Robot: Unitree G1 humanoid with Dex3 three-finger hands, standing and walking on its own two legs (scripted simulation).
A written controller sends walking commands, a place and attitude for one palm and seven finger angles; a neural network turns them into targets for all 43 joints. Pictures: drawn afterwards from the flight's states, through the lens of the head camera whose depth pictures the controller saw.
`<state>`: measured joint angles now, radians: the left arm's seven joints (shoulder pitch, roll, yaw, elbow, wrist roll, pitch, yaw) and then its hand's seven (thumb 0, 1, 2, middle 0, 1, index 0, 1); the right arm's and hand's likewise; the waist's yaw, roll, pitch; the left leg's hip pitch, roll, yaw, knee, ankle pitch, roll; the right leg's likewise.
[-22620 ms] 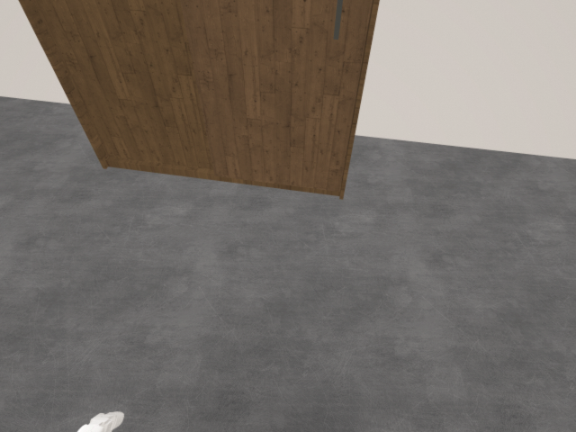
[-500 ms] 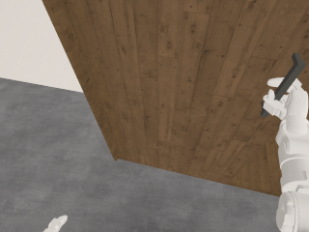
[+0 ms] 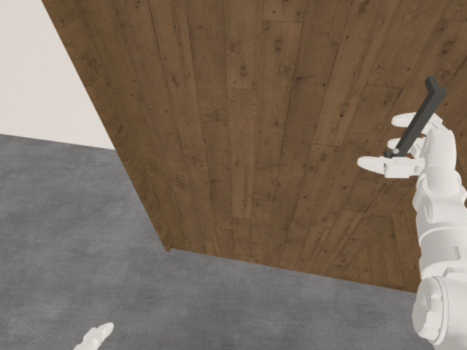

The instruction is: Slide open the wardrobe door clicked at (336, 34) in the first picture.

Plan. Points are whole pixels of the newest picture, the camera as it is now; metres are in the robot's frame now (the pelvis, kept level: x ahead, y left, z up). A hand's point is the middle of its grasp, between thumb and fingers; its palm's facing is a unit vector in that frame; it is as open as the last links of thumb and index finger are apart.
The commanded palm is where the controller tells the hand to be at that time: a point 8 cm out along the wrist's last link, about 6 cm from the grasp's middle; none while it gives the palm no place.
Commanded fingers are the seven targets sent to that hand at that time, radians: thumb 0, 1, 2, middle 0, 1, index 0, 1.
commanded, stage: loosen the grip on the handle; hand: right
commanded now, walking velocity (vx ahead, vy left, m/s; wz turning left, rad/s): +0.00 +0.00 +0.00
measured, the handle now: (408, 129) +0.50 -0.27 +0.12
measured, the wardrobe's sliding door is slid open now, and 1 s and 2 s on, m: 0.51 0.51 0.51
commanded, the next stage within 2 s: slip the hand off the handle in 0.22 s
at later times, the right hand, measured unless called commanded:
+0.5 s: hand (405, 156) +0.45 -0.26 +0.10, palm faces +0.28 +0.94 -0.19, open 13.8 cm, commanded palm +0.41 -0.31 +0.11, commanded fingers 0.00 0.55 -0.20 0.25 1.15 0.25 1.15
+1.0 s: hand (447, 164) +0.43 -0.32 +0.10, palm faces +0.28 +0.94 -0.21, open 14.5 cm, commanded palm +0.39 -0.35 +0.11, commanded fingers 0.00 0.55 -0.20 0.25 1.15 0.25 1.15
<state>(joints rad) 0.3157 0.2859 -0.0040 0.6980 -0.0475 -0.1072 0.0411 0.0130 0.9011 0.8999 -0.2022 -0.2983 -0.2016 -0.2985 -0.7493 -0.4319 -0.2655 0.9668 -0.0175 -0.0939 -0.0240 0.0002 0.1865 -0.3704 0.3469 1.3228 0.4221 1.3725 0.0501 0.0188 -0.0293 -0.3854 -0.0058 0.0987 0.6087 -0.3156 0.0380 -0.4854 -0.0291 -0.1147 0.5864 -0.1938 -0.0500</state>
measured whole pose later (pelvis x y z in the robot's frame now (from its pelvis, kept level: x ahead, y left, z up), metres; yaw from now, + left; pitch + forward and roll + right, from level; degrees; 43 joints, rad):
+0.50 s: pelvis +0.02 +0.00 +0.00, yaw +1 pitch +6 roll +1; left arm 0.33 0.25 -0.02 0.68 -0.04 -0.05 0.07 0.01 0.90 0.90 -0.20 -0.30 -0.20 -0.30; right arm -0.61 -0.45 -0.35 0.85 0.00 -0.07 0.02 -0.01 0.54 -0.20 0.27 1.16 0.39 1.23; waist 0.06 0.00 -0.05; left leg -0.38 -0.02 0.09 0.61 -0.34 0.03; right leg -0.49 -0.04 -0.12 0.62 -0.25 -0.05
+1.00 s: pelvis +0.01 -0.01 -0.01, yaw +0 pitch +8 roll +2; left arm 0.38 0.28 -0.02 0.68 -0.05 -0.05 0.09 0.01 0.90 0.90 -0.20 -0.30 -0.20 -0.30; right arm -0.64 -0.61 -0.40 0.96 0.03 -0.15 0.16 -0.01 0.54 -0.20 0.25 1.15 0.29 1.18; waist 0.06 0.00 -0.05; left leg -0.43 -0.02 0.11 0.63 -0.34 0.03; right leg -0.57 -0.04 -0.10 0.67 -0.25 -0.06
